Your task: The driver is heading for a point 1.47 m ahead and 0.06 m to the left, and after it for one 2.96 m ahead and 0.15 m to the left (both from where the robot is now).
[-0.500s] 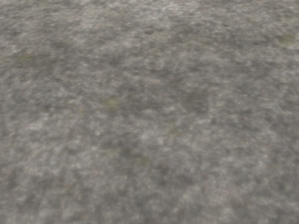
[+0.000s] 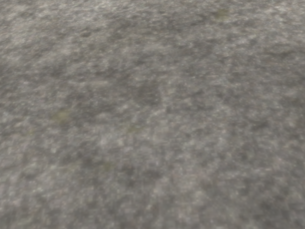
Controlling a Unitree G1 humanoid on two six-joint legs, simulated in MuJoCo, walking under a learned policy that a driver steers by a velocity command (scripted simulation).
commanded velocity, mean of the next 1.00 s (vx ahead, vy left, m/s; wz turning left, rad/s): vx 0.19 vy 0.00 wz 0.04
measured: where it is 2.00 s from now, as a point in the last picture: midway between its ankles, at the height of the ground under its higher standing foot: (145, 160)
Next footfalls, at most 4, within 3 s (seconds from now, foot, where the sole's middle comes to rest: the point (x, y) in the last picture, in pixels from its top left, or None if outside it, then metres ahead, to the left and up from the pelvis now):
0.46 left None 0.09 0.14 -0.77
1.16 left None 0.44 0.16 -0.77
1.72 right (172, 155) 0.78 0.01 -0.77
2.18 left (129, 142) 0.87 0.23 -0.77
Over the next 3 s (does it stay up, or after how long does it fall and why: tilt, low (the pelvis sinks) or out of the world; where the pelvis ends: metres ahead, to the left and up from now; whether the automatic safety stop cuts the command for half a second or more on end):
stays up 0.87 0.15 0.01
